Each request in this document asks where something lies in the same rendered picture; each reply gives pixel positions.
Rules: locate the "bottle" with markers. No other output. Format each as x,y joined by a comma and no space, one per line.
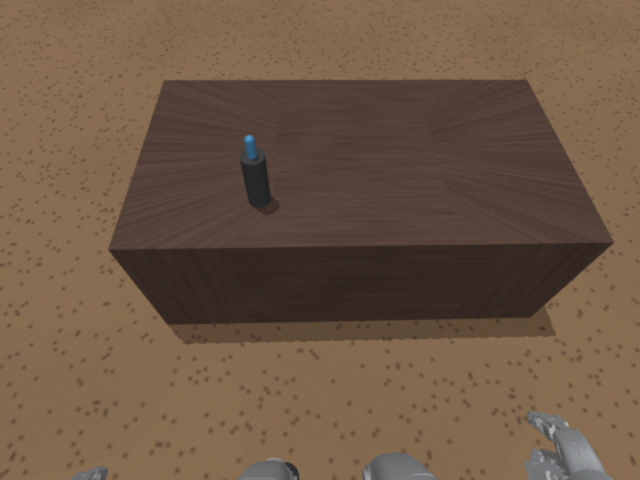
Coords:
255,174

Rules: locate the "right robot hand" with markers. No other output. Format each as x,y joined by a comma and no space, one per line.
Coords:
573,450

